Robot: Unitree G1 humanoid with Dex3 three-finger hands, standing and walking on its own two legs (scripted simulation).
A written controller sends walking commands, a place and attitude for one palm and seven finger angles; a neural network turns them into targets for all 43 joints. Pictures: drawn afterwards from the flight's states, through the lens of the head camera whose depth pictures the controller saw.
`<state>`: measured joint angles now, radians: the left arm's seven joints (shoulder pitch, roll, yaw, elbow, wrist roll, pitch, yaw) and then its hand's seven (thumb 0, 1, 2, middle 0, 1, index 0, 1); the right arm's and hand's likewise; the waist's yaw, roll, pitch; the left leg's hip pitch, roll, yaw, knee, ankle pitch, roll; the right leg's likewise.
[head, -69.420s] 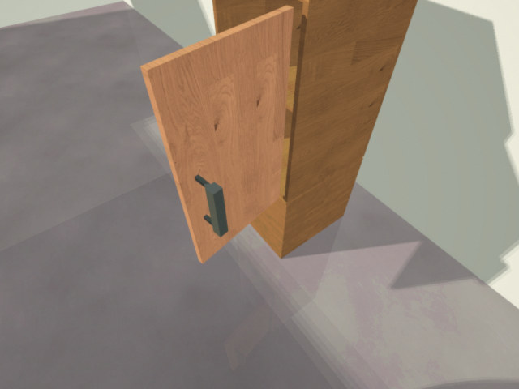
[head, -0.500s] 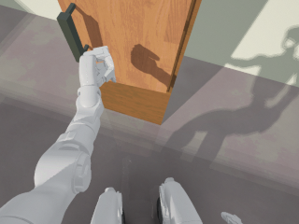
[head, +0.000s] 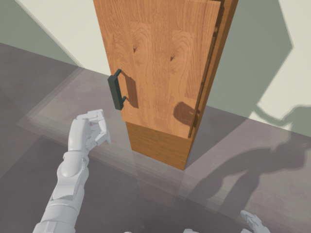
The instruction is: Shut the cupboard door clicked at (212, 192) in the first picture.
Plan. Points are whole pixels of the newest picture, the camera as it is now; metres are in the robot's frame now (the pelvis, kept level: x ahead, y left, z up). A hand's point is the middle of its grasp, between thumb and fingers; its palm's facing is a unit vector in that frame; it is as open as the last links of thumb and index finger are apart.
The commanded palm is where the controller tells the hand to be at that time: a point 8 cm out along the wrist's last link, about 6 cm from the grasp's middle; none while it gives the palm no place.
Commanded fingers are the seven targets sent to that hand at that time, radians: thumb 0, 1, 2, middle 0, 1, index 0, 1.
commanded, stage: draw the hand back to the body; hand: left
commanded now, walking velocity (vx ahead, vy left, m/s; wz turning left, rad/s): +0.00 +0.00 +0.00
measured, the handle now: (119, 90) +0.62 +0.16 -0.04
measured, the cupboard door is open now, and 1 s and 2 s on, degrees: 5 5 5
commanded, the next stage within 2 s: step back with the hand held close in 1.04 s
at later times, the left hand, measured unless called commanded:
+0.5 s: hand (26, 154) +0.24 +0.24 +0.16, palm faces +0.36 -0.87 -0.34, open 4.9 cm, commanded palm +0.19 +0.28 +0.19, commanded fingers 0.00 0.90 0.90 -0.39 -0.51 -0.39 -0.51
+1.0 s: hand out of the picture +0.21 +0.27 +0.20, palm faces +0.47 -0.79 -0.40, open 7.4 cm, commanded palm +0.16 +0.31 +0.22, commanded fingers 0.00 0.90 0.90 -0.20 -0.30 -0.20 -0.30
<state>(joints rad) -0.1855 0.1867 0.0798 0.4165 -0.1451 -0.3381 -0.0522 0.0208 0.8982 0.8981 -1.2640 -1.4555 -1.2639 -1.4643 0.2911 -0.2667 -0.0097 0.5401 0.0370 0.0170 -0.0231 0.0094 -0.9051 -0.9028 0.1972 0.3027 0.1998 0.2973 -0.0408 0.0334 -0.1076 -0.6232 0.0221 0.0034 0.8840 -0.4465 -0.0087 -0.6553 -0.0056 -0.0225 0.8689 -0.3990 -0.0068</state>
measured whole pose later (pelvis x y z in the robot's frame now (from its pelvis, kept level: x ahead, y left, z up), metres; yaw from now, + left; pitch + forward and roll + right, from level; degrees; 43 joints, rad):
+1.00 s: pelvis +0.02 +0.00 +0.05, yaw +1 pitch -4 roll +0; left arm 0.45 0.33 0.33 -0.35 -0.06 -0.07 0.10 0.02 0.89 0.90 -0.22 -0.31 -0.22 -0.32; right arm 0.22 -0.23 0.02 0.64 0.01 -0.12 -0.10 0.01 -0.90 -0.90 0.20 0.30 0.20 0.30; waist 0.07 0.07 0.00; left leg -0.08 0.01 0.00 0.44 -0.28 0.00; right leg -0.12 -0.01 -0.03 0.44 -0.25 0.00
